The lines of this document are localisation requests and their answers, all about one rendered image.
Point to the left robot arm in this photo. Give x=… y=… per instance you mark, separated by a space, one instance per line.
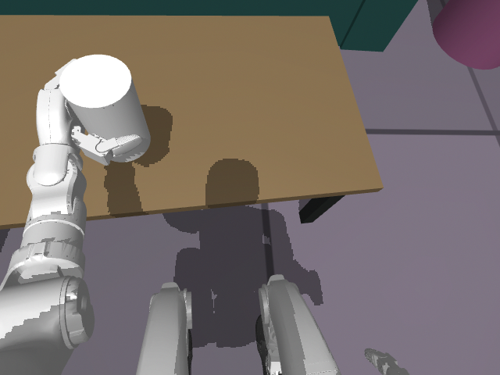
x=45 y=307

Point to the sofa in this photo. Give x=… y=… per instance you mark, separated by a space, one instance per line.
x=361 y=25

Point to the can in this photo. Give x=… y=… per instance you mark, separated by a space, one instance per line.
x=101 y=92

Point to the right robot foot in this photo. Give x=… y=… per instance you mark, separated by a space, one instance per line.
x=261 y=345

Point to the coffee table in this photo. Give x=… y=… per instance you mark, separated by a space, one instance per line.
x=241 y=110

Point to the right robot hand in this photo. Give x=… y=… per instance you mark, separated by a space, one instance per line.
x=385 y=363

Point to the left robot hand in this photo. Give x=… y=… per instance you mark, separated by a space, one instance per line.
x=57 y=123

